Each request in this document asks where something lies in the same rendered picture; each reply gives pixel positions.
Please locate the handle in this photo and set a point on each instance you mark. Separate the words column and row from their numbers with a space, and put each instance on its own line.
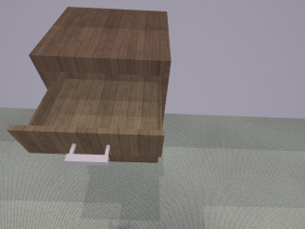
column 83, row 159

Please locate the drawer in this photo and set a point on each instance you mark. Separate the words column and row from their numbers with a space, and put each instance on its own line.
column 93, row 110

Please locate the cabinet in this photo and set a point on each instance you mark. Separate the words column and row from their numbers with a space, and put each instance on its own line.
column 114, row 41

